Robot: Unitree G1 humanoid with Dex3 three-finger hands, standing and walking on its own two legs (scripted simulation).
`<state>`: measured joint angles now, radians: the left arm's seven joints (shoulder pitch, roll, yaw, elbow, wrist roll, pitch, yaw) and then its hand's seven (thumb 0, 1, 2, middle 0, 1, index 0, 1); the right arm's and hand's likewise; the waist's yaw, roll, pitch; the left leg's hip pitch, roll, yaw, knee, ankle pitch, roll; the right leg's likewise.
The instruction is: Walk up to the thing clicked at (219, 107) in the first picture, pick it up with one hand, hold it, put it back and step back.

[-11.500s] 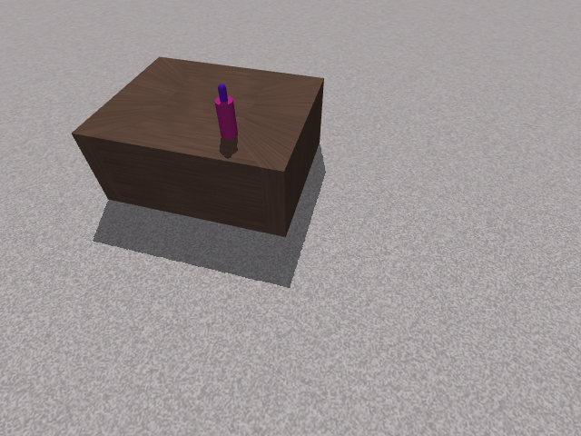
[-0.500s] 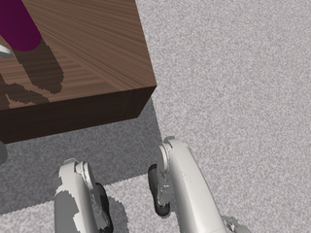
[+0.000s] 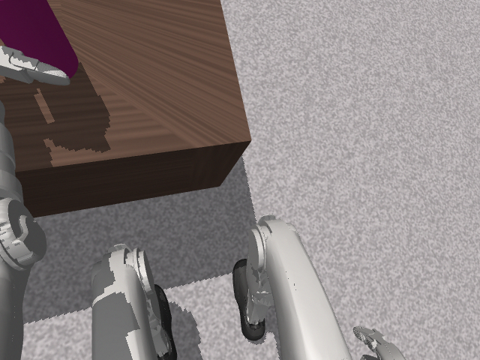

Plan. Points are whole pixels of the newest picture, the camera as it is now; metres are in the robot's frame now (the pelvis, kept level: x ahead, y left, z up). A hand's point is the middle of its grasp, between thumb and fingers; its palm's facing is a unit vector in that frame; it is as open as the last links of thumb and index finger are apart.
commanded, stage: close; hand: left
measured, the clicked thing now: (14, 6) +0.59 +0.21 +0.04
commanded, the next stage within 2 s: settle in 0.62 s
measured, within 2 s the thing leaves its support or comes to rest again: leaves its support in 1.12 s
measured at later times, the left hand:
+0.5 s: hand (25, 23) +0.58 +0.20 +0.02, palm faces +0.12 -0.99 -0.03, open 11.1 cm
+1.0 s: hand (26, 17) +0.59 +0.20 +0.02, palm faces +0.10 -0.99 -0.04, open 9.7 cm
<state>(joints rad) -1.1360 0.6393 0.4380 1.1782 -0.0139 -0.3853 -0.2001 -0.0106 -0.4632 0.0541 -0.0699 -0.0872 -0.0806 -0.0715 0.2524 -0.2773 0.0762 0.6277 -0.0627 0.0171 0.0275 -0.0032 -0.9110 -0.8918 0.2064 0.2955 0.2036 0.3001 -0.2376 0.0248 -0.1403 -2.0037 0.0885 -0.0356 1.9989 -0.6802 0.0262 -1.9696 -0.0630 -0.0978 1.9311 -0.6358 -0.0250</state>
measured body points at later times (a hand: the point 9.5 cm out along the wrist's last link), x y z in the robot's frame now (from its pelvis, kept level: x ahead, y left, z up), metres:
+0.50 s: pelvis +0.00 +0.00 -0.01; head +0.23 +0.04 +0.38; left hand +0.57 +0.26 +0.03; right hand +0.03 -0.27 -0.12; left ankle +0.07 +0.12 -0.42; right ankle +0.09 -0.12 -0.42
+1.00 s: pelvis -0.01 +0.00 -0.01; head +0.23 +0.04 +0.36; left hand +0.58 +0.25 +0.03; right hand +0.01 -0.26 -0.12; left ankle +0.07 +0.12 -0.42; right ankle +0.09 -0.12 -0.42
